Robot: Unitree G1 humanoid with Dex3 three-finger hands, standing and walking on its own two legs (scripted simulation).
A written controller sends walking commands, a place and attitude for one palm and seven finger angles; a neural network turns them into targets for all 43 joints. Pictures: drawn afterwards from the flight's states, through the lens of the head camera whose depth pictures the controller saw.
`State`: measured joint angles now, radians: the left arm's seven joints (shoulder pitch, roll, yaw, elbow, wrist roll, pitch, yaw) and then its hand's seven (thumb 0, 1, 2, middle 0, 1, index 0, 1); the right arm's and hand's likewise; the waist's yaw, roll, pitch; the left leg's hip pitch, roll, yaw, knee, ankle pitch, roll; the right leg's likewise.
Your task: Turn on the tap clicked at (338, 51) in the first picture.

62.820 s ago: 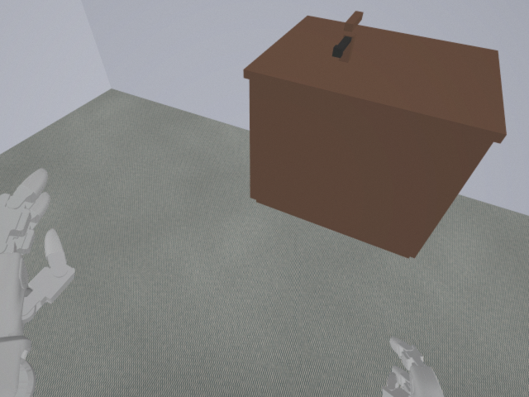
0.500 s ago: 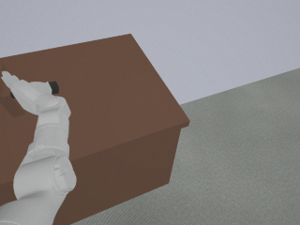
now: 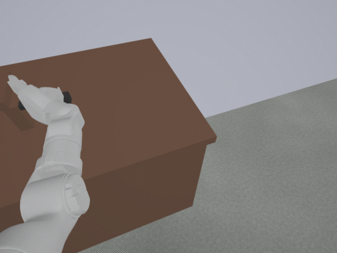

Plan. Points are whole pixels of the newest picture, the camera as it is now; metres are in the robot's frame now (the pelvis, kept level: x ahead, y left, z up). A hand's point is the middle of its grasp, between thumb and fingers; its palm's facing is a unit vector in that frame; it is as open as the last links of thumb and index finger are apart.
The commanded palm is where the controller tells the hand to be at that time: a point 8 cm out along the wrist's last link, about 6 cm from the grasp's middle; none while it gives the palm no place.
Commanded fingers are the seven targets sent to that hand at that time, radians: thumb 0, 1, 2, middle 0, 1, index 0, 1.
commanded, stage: lift the hand up off the lever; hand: left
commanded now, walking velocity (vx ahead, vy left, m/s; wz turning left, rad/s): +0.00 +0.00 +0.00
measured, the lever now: (65, 98) +0.53 +0.28 +0.08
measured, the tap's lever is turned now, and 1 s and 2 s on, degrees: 83 83 83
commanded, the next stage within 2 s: draw the hand back beside the body in 0.36 s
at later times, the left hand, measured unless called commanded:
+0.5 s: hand (57, 92) +0.46 +0.25 +0.15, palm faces +0.80 -0.58 -0.11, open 7.8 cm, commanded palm +0.40 +0.27 +0.16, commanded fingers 0.00 0.90 0.90 -0.15 -0.16 -0.15 -0.16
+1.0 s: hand (42, 131) +0.33 +0.24 +0.17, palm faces +0.34 -0.91 -0.23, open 7.7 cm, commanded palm +0.29 +0.27 +0.17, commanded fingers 0.00 0.90 0.90 -0.18 -0.23 -0.18 -0.23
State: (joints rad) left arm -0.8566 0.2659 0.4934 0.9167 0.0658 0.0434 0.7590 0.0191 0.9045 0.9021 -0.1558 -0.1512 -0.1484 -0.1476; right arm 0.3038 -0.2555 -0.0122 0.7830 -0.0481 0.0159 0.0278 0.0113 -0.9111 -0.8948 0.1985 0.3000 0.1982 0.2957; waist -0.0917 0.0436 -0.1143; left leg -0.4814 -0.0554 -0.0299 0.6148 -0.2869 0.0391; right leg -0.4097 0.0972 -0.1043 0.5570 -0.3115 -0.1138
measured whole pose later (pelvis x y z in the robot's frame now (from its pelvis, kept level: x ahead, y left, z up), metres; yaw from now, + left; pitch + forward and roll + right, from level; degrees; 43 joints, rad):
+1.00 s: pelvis -0.01 +0.01 +0.02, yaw -3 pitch -3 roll +0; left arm -0.17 0.34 0.22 0.23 -0.10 -0.06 0.12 0.02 0.90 0.90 -0.18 -0.21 -0.17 -0.20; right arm 0.17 -0.29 0.01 0.69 0.05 -0.01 -0.05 0.02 -0.91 -0.90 0.20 0.30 0.20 0.30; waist 0.03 0.06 0.01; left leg -0.14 -0.05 0.02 0.39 -0.21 0.05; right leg -0.09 0.10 -0.03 0.35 -0.21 -0.10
